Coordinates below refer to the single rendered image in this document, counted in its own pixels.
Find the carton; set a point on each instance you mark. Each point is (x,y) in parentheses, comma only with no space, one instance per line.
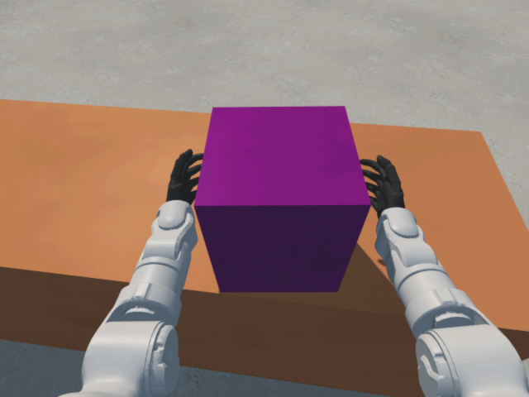
(281,198)

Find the robot left hand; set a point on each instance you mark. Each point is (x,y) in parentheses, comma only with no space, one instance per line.
(180,185)

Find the robot right upper arm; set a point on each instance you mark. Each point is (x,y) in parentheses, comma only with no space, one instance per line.
(468,361)

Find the robot right forearm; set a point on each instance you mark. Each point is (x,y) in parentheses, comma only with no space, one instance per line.
(429,296)

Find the robot left forearm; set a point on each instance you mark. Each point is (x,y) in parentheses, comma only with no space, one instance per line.
(160,274)

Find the pedestal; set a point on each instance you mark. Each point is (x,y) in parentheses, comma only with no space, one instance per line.
(80,186)

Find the robot left upper arm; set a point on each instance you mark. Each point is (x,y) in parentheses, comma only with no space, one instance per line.
(131,359)

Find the robot right hand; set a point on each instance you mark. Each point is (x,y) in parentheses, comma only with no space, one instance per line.
(388,193)

